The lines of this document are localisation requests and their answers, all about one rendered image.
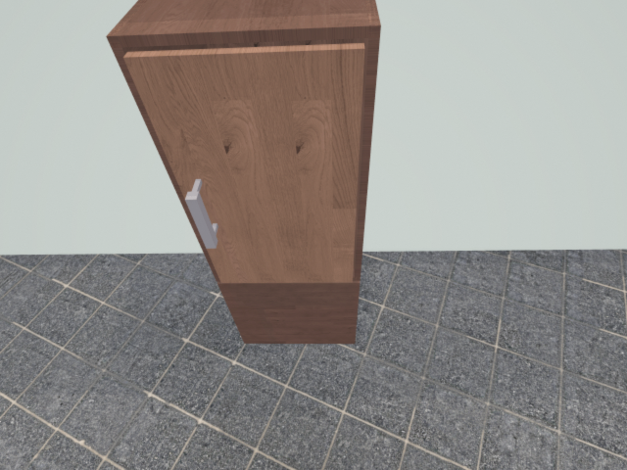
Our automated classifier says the cupboard door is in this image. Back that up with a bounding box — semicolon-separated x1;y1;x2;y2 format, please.
123;43;364;283

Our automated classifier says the handle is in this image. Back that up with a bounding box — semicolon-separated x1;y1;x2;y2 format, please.
185;179;218;249

